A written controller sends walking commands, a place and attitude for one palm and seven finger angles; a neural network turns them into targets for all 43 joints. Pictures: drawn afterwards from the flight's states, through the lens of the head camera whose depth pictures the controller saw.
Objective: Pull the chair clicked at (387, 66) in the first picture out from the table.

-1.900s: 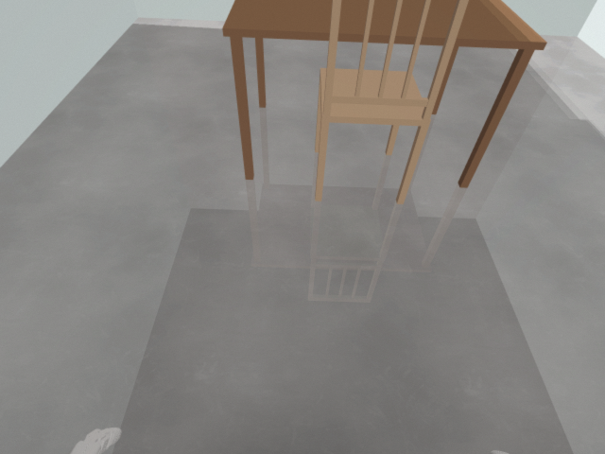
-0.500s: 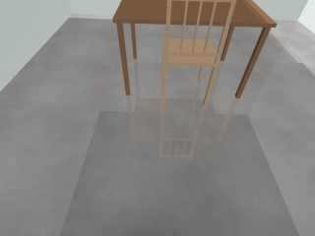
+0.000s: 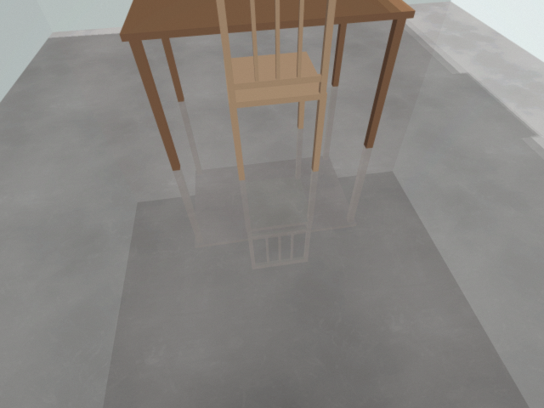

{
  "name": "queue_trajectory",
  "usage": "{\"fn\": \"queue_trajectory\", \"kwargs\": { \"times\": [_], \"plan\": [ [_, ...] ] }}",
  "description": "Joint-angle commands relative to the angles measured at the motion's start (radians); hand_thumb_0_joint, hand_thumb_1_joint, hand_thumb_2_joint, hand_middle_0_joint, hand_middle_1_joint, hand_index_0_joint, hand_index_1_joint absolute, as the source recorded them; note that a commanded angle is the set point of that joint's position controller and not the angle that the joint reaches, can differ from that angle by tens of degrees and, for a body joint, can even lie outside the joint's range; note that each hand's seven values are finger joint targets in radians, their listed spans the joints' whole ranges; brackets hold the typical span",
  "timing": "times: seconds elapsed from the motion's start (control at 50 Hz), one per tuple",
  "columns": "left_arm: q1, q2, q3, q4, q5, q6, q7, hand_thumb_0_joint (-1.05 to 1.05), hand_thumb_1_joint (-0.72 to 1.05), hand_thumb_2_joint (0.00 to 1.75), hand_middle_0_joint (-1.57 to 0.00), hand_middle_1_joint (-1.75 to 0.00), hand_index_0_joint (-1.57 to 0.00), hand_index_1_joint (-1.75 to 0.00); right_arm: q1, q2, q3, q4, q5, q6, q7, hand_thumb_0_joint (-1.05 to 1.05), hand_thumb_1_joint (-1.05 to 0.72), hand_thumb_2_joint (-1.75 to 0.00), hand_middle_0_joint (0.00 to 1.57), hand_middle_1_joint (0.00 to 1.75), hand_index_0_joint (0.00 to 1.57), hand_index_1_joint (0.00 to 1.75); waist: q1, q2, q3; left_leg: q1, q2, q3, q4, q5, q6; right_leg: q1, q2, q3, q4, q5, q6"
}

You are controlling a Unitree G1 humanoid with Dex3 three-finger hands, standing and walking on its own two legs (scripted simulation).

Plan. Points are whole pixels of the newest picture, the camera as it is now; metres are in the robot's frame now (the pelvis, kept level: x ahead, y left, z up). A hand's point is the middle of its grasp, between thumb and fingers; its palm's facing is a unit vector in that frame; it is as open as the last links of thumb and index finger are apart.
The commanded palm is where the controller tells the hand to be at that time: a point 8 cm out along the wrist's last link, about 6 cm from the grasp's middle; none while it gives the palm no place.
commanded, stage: walk to a spot facing it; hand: left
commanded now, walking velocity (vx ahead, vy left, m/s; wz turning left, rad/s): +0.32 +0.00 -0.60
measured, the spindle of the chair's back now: (277, 36) +1.36 +0.08 -0.04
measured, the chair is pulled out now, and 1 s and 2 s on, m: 0.00 0.00 0.00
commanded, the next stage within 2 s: none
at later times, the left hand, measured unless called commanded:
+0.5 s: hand out of the picture +0.15 +0.19 -0.16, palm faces -0.07 -0.98 -0.20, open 7.3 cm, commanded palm none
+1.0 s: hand (226, 220) +0.55 +0.16 -0.16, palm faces -0.45 -0.88 -0.14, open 7.3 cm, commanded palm none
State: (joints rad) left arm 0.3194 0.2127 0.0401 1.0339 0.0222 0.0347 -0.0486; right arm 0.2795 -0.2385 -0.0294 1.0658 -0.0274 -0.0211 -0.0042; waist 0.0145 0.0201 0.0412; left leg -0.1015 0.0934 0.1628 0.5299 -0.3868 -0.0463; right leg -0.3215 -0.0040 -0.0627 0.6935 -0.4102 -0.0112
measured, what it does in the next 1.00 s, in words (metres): walks ahead, turning right: left foot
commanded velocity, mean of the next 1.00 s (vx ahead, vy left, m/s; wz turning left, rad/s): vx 0.34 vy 0.00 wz -0.52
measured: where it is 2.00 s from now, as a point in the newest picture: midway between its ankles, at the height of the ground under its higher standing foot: (339, 284)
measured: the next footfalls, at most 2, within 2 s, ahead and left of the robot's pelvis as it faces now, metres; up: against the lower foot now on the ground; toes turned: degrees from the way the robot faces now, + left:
left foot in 0.56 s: +0.38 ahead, +0.10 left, +0.00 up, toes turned -9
right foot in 1.26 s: +0.52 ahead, -0.15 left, +0.00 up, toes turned -46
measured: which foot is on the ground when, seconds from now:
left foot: down 0.00-0.02, up 0.04-0.54, down 0.56-1.00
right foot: down 0.00-0.58, up 0.60-1.00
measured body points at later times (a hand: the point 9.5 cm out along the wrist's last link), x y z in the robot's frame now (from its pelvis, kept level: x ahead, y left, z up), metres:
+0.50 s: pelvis +0.18 +0.01 +0.01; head +0.21 +0.01 +0.45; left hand +0.15 +0.24 -0.14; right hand +0.29 -0.24 -0.12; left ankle +0.32 +0.12 -0.69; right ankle +0.03 -0.09 -0.73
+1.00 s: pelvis +0.39 +0.04 +0.01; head +0.41 +0.06 +0.46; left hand +0.58 +0.21 -0.14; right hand +0.20 -0.12 -0.12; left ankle +0.34 +0.10 -0.73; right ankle +0.38 -0.13 -0.63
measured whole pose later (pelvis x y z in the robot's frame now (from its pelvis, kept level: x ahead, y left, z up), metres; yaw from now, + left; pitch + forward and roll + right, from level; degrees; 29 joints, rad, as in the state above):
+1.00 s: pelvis +0.39 +0.04 +0.01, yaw -29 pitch -1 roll -1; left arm 0.17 0.21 0.10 0.97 0.04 0.05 -0.04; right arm 0.47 -0.14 -0.02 1.09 -0.02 -0.08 -0.04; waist -0.02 -0.04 0.03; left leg -0.02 0.02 0.36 0.36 -0.34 0.07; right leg -0.69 -0.07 -0.03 1.16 -0.07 0.02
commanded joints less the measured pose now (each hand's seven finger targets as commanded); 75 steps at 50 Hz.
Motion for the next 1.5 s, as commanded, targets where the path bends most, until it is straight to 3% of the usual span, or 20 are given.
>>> {"fn": "queue_trajectory", "kwargs": {
  "times": [0.0,0.02,0.1,0.44,0.5,0.52,0.56,0.62,0.7,0.88,1.08,1.16,1.2,1.22,1.24,1.26,1.28,1.32,1.38,1.48],
  "plan": [
    [0.298,0.265,0.071,-0.005,0.008,-0.076,0.033,0.00,0.90,0.90,-0.20,-0.30,-0.20,-0.30,-0.121,-0.078,-0.022,-0.140,0.020,-0.027,0.002,0.00,-0.90,-0.90,0.20,0.30,0.20,0.30,0.149,-0.446,-0.045,-0.584,-0.042,0.044,0.568,-0.201,0.013,0.426,-0.322,0.574,-0.440,0.048,-0.143],
    [0.323,0.265,0.070,-0.006,-0.012,-0.076,0.050,0.00,0.90,0.90,-0.20,-0.30,-0.20,-0.30,-0.186,-0.110,-0.027,-0.176,0.011,-0.034,0.002,0.00,-0.90,-0.90,0.20,0.30,0.20,0.30,0.152,-0.331,-0.037,-0.649,-0.030,-0.096,0.667,-0.194,0.027,0.413,-0.373,0.718,-0.503,0.099,-0.210],
    [0.124,0.144,0.041,-0.067,-0.006,-0.090,0.055,0.00,0.90,0.90,-0.20,-0.30,-0.20,-0.30,-0.170,-0.085,-0.041,-0.138,0.003,-0.031,0.010,0.00,-0.90,-0.90,0.20,0.30,0.20,0.30,0.041,-0.065,0.066,-0.584,0.054,-0.154,0.663,0.081,0.013,0.179,-0.273,0.500,-0.504,0.105,-0.204],
    [0.197,0.116,0.041,-0.031,0.008,-0.109,0.079,0.00,0.90,0.90,-0.20,-0.30,-0.20,-0.30,-0.341,-0.005,-0.029,-0.264,0.013,-0.038,0.029,0.00,-0.90,-0.90,0.20,0.30,0.20,0.30,0.060,-0.161,0.035,-0.540,-0.019,-0.090,0.201,0.175,0.004,0.356,-0.170,0.353,-0.381,0.732,-0.157],
    [0.116,0.149,0.055,-0.050,0.001,-0.110,0.079,0.00,0.90,0.90,-0.20,-0.30,-0.20,-0.30,-0.100,-0.049,-0.041,-0.198,0.014,-0.052,0.006,0.00,-0.90,-0.90,0.20,0.30,0.20,0.30,-0.061,-0.147,-0.061,-0.140,-0.080,-0.068,0.002,0.216,0.038,0.235,-0.123,0.310,-0.166,0.886,-0.116],
    [0.115,0.131,0.060,-0.058,-0.007,-0.112,0.073,0.00,0.90,0.90,-0.20,-0.30,-0.20,-0.30,0.066,-0.109,-0.054,-0.148,0.008,-0.055,-0.008,0.00,-0.90,-0.90,0.20,0.30,0.20,0.30,-0.122,-0.099,-0.159,0.143,-0.022,-0.111,-0.024,0.288,0.057,0.104,-0.076,0.278,0.023,0.750,-0.086],
    [0.160,0.055,0.050,-0.079,-0.021,-0.112,0.053,0.00,0.90,0.90,-0.20,-0.30,-0.20,-0.30,0.236,-0.258,-0.080,-0.105,0.002,-0.050,-0.016,0.00,-0.90,-0.90,0.20,0.30,0.20,0.30,-0.130,0.274,-0.326,0.391,0.442,-0.702,-0.191,0.354,0.210,-0.264,0.091,0.145,0.615,-0.148,-0.022],
    [0.032,0.056,0.059,-0.084,0.007,-0.082,0.035,0.00,0.90,0.90,-0.20,-0.30,-0.20,-0.30,0.004,-0.072,-0.034,-0.149,0.007,-0.059,-0.016,0.00,-0.90,-0.90,0.20,0.30,0.20,0.30,-0.035,0.113,0.022,-0.075,0.327,-0.460,-0.318,0.088,0.153,-0.288,-0.060,0.133,0.689,0.064,-0.012],
    [0.098,-0.001,0.054,-0.060,0.012,-0.029,0.019,0.00,0.90,0.90,-0.20,-0.30,-0.20,-0.30,0.004,-0.018,-0.020,-0.121,0.009,-0.080,-0.024,0.00,-0.90,-0.90,0.20,0.30,0.20,0.30,0.033,0.111,0.005,-0.153,0.217,-0.146,-0.311,0.286,0.076,-0.235,-0.076,0.102,0.628,0.201,0.009],
    [-0.094,0.001,0.055,-0.111,0.014,-0.005,0.012,0.00,0.90,0.90,-0.20,-0.30,-0.20,-0.30,0.191,-0.008,-0.015,-0.042,0.018,-0.090,-0.036,0.00,-0.90,-0.90,0.20,0.30,0.20,0.30,-0.005,0.063,0.060,0.059,0.213,-0.028,-0.318,0.555,0.022,-0.493,-0.084,0.065,0.550,0.350,0.030],
    [-0.331,-0.026,0.025,-0.172,0.007,-0.026,0.005,0.00,0.90,0.90,-0.20,-0.30,-0.20,-0.30,0.353,-0.018,-0.014,0.031,0.000,-0.066,-0.039,0.00,-0.90,-0.90,0.20,0.30,0.20,0.30,-0.082,0.069,0.105,0.252,0.255,0.111,-0.240,0.911,0.108,-0.397,-0.038,-0.110,0.128,0.195,-0.031],
    [-0.187,-0.002,0.035,-0.138,0.009,-0.048,0.015,0.00,0.90,0.90,-0.20,-0.30,-0.20,-0.30,0.311,-0.067,-0.028,0.014,0.006,-0.056,-0.034,0.00,-0.90,-0.90,0.20,0.30,0.20,0.30,-0.003,0.163,-0.011,0.281,0.250,0.198,0.013,1.365,0.096,-0.165,0.073,-0.190,0.003,0.109,-0.093],
    [0.025,0.065,0.060,-0.081,0.012,-0.068,0.023,0.00,0.90,0.90,-0.20,-0.30,-0.20,-0.30,0.230,-0.087,-0.035,-0.026,0.015,-0.053,-0.024,0.00,-0.90,-0.90,0.20,0.30,0.20,0.30,0.104,0.167,-0.116,0.086,0.249,0.204,0.335,1.190,0.072,0.187,0.060,-0.151,-0.131,0.178,-0.127],
    [0.131,0.146,0.078,-0.054,0.013,-0.078,0.029,0.00,0.90,0.90,-0.20,-0.30,-0.20,-0.30,0.223,-0.044,-0.030,-0.057,0.030,-0.051,-0.012,0.00,-0.90,-0.90,0.20,0.30,0.20,0.30,0.145,0.002,-0.210,-0.220,0.177,0.193,0.640,0.645,0.041,0.501,-0.127,0.105,-0.184,0.260,-0.220],
    [0.196,0.226,0.095,-0.043,-0.007,-0.081,0.043,0.00,0.90,0.90,-0.20,-0.30,-0.20,-0.30,0.175,0.015,-0.025,-0.108,0.037,-0.061,-0.013,0.00,-0.90,-0.90,0.20,0.30,0.20,0.30,0.137,-0.155,-0.284,-0.530,-0.010,0.098,0.971,-0.182,-0.018,0.655,-0.397,0.633,-0.278,0.506,-0.364],
    [0.153,0.243,0.100,-0.051,-0.024,-0.070,0.056,0.00,0.90,0.90,-0.20,-0.30,-0.20,-0.30,0.089,-0.007,-0.036,-0.129,0.030,-0.056,-0.017,0.00,-0.90,-0.90,0.20,0.30,0.20,0.30,0.123,-0.059,-0.210,-0.610,0.021,-0.078,1.019,-0.149,0.013,0.588,-0.421,0.598,-0.358,0.450,-0.381],
    [0.077,0.178,0.084,-0.065,-0.025,-0.068,0.062,0.00,0.90,0.90,-0.20,-0.30,-0.20,-0.30,0.048,-0.001,-0.045,-0.142,0.018,-0.053,-0.014,0.00,-0.90,-0.90,0.20,0.30,0.20,0.30,0.091,0.035,-0.038,-0.621,0.062,-0.123,0.965,-0.016,0.023,0.408,-0.363,0.441,-0.384,0.479,-0.237],
    [-0.017,0.105,0.056,-0.079,-0.019,-0.089,0.060,0.00,0.90,0.90,-0.20,-0.30,-0.20,-0.30,0.091,0.027,-0.036,-0.114,0.008,-0.028,-0.014,0.00,-0.90,-0.90,0.20,0.30,0.20,0.30,-0.007,-0.009,0.021,-0.513,0.105,-0.136,0.847,0.067,0.004,0.152,-0.291,0.323,-0.432,0.463,-0.159],
    [-0.047,0.069,0.047,-0.077,0.004,-0.110,0.065,0.00,0.90,0.90,-0.20,-0.30,-0.20,-0.30,0.142,0.048,-0.039,-0.102,-0.001,-0.004,-0.009,0.00,-0.90,-0.90,0.20,0.30,0.20,0.30,-0.074,-0.038,0.047,-0.434,0.097,-0.125,0.702,0.083,-0.010,-0.006,-0.223,0.194,-0.456,0.457,-0.193],
    [0.038,0.080,0.045,-0.045,-0.001,-0.121,0.055,0.00,0.90,0.90,-0.20,-0.30,-0.20,-0.30,-0.046,0.041,-0.032,-0.168,-0.002,-0.015,0.015,0.00,-0.90,-0.90,0.20,0.30,0.20,0.30,-0.024,-0.129,0.046,-0.507,0.078,-0.094,0.444,0.210,-0.026,0.084,-0.159,0.183,-0.432,0.504,-0.181]
  ]
}}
